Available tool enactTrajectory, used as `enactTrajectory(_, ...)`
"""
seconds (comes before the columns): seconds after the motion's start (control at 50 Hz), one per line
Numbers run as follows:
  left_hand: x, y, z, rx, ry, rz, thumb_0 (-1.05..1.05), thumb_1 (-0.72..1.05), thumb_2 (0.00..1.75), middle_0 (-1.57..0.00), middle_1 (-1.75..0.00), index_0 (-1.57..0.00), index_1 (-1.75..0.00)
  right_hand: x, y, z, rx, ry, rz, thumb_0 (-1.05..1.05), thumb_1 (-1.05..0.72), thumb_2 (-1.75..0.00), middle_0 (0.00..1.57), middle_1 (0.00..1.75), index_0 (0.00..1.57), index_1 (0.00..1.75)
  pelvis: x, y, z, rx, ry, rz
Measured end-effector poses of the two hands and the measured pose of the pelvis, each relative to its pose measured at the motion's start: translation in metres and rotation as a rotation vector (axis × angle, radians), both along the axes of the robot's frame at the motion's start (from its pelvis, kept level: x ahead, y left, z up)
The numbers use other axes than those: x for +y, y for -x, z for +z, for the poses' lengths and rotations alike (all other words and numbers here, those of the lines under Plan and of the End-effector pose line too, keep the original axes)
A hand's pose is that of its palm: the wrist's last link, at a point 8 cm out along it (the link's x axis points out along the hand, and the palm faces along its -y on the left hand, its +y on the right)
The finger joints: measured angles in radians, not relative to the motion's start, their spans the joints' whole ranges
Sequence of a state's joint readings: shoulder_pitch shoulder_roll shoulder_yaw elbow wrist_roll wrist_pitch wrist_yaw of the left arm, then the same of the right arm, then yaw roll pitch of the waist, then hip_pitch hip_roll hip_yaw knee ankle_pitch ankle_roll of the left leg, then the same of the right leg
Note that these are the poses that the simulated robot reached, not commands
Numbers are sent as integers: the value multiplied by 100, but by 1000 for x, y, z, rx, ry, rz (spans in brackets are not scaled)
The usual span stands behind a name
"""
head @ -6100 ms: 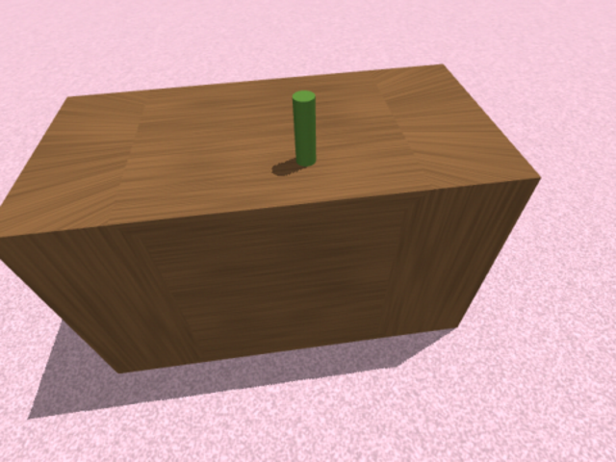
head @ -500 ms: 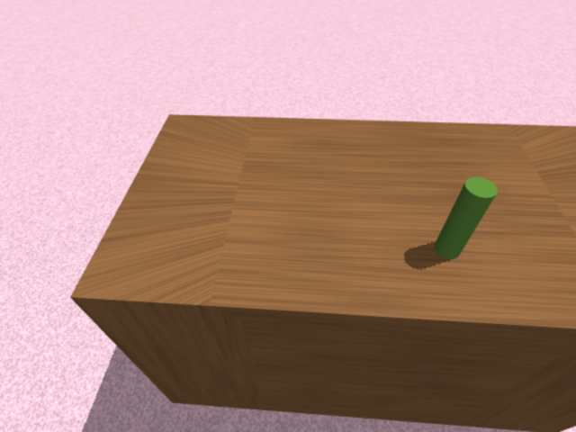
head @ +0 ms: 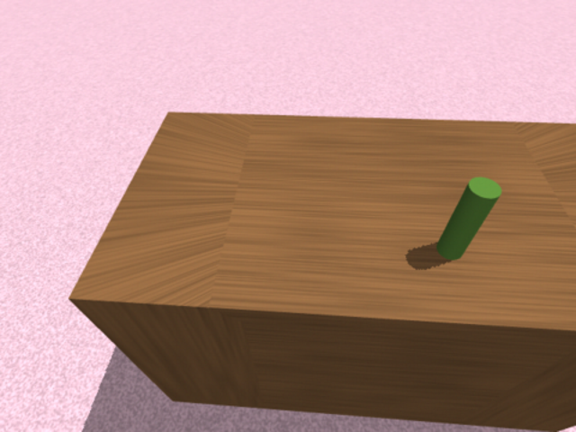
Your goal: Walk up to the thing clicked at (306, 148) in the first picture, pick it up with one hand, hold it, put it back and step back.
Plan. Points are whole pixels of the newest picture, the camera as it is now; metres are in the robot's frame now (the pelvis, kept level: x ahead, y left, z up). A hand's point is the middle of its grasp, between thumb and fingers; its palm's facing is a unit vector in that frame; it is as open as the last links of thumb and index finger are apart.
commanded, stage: stand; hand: right
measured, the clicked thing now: (465, 221) +0.47 -0.26 +0.00
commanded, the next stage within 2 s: rise first in 0.42 s
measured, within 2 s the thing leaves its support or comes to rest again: neither
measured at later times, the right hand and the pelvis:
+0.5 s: hand out of the picture +0.07 -0.25 -0.15, palm faces -0.02 +0.94 -0.34, open 7.4 cm; pelvis -0.01 +0.00 +0.00, yaw +0 degrees
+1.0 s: hand out of the picture +0.16 -0.27 -0.06, palm faces +0.26 +0.90 -0.36, open 15.8 cm; pelvis +0.00 -0.01 +0.00, yaw -2 degrees
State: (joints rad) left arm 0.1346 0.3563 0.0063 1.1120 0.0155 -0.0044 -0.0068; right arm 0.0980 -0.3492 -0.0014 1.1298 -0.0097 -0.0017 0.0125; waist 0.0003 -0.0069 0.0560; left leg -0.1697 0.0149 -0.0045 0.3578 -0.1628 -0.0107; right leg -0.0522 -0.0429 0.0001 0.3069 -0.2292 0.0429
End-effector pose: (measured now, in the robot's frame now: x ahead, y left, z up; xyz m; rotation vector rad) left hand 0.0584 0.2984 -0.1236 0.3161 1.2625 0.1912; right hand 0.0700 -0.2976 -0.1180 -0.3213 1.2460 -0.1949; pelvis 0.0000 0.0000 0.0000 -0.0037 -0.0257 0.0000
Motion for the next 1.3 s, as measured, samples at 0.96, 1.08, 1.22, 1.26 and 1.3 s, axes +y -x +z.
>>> enactTrajectory(0.96, -41, -91, 34, -492, 46, 28, 0, -3, 17, -5, -6, -6, -5, -11, -59, 75, -585, 83, -72, 0, 9, -18, 6, 6, 7, 7, -7, 6, -4, 36, -7, -29)
enactTrajectory(1.08, -50, -99, 46, -564, 45, -10, 0, -32, 9, -6, -6, -7, -6, -12, -67, 104, -710, 112, -41, 0, 38, -10, 5, 6, 6, 6, -9, 2, -4, 15, -6, -32)
enactTrajectory(1.22, -52, -106, 49, -584, 57, -16, -1, -47, 6, -6, -6, -6, -6, -14, -76, 132, -830, 137, -16, -1, 54, -5, 4, 6, 5, 7, -11, -1, -4, 2, -7, -32)
enactTrajectory(1.26, -51, -102, 46, -569, 59, -5, -1, -49, 6, -5, -6, -6, -6, -16, -74, 139, -850, 146, -12, -1, 56, -5, 4, 6, 5, 7, -11, -3, -4, 1, -8, -34)
enactTrajectory(1.3, -48, -97, 41, -545, 60, 10, -1, -50, 6, -5, -5, -6, -6, -19, -72, 145, -861, 158, -8, -1, 57, -4, 4, 6, 5, 7, -11, -3, -4, -1, -9, -35)
